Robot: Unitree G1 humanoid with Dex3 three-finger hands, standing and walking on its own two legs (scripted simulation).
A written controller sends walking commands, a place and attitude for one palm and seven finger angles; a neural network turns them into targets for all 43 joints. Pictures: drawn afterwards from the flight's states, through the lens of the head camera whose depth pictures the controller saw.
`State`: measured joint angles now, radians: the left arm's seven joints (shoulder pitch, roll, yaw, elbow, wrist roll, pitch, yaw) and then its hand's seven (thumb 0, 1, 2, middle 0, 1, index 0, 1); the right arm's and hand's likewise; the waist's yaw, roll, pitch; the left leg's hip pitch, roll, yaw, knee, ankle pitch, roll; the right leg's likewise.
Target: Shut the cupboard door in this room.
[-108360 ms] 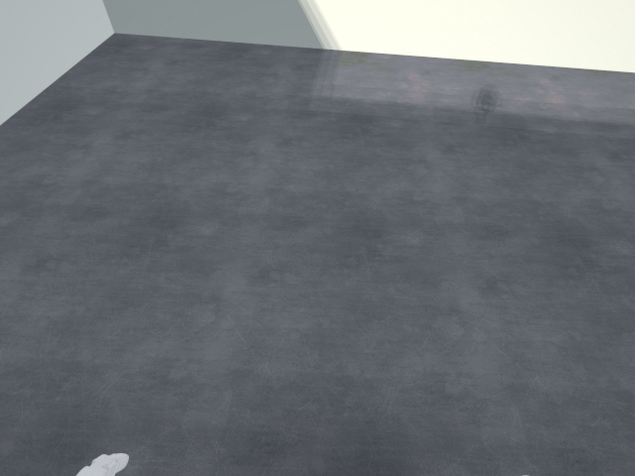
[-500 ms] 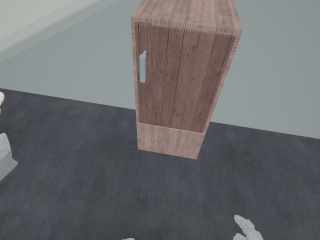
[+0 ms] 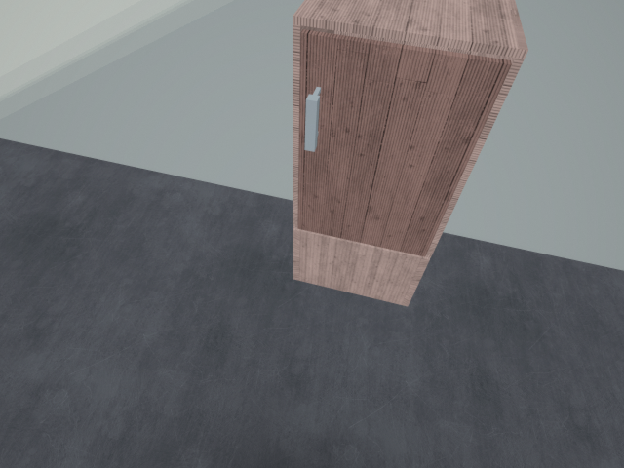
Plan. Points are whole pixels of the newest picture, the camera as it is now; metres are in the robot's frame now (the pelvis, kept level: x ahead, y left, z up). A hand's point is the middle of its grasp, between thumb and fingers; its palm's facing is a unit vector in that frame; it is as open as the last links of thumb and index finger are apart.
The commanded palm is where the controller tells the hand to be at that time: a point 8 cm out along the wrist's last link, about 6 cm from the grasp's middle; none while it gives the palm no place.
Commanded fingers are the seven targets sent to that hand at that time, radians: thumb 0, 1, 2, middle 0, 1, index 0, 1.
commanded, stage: let the arm hang, fingers relaxed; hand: left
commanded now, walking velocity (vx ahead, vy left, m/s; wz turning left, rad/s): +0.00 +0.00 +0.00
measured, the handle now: (314, 119) +0.81 +0.04 -0.01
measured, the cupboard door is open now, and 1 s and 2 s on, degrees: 0 0 0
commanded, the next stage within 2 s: look to check the result in 0.72 s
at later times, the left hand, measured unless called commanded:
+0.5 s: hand out of the picture -0.01 +0.17 -0.17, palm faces -0.01 -0.99 -0.14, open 7.4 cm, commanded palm none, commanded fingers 0.00 0.90 0.90 -0.20 -0.30 -0.20 -0.30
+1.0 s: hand out of the picture -0.01 +0.18 -0.17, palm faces -0.02 -0.99 -0.16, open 7.4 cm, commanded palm none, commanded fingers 0.00 0.90 0.90 -0.20 -0.30 -0.20 -0.30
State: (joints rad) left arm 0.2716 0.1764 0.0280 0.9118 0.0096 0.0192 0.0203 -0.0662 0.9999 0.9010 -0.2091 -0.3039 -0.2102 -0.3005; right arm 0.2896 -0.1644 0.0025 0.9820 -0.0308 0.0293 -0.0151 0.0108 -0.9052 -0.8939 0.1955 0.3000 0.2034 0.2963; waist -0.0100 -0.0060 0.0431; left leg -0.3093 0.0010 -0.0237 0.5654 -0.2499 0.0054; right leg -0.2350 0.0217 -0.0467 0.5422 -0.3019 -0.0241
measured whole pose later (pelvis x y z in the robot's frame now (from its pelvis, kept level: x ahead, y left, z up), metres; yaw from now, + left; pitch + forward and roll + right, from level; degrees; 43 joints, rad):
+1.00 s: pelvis +0.01 +0.02 +0.01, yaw -3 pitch -2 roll +0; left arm 0.32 0.13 0.00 1.16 0.01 0.00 0.03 0.00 0.90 0.90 -0.20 -0.30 -0.20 -0.30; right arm 0.32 -0.11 0.00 1.14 -0.01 -0.01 -0.04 0.01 -0.91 -0.89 0.19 0.30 0.20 0.30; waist -0.01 -0.01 0.04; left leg -0.17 -0.03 0.04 0.39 -0.19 0.04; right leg -0.13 -0.01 0.02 0.40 -0.24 0.01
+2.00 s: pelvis +0.02 +0.02 +0.01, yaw -3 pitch -2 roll +0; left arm 0.31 0.13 0.00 1.15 0.01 0.00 0.03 0.00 0.90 0.90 -0.20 -0.30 -0.20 -0.30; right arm 0.31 -0.13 0.01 1.14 -0.01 -0.01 -0.04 0.01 -0.91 -0.89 0.19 0.30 0.20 0.30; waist -0.01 -0.02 0.05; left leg -0.15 -0.03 0.04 0.37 -0.20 0.04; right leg -0.11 -0.02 0.02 0.38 -0.24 0.02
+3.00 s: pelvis +0.03 +0.02 +0.01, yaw -3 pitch -2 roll +0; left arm 0.30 0.14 0.00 1.15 0.01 -0.01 0.03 0.00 0.90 0.90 -0.20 -0.30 -0.20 -0.30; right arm 0.29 -0.14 0.01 1.14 -0.01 -0.01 -0.04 0.01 -0.91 -0.89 0.19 0.30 0.20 0.30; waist -0.01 -0.02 0.05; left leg -0.13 -0.03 0.04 0.36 -0.21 0.03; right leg -0.08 -0.01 0.01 0.37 -0.26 0.01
